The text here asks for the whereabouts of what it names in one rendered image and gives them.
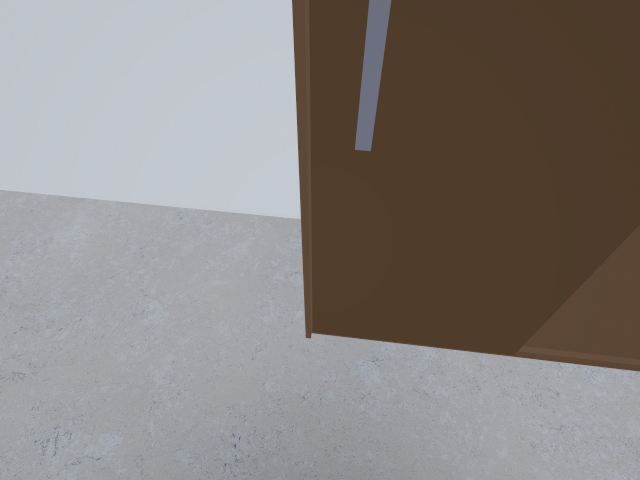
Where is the handle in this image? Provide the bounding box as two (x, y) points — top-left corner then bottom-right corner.
(355, 0), (391, 151)

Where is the wardrobe door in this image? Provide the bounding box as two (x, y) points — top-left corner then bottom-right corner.
(523, 225), (640, 359)
(309, 0), (640, 356)

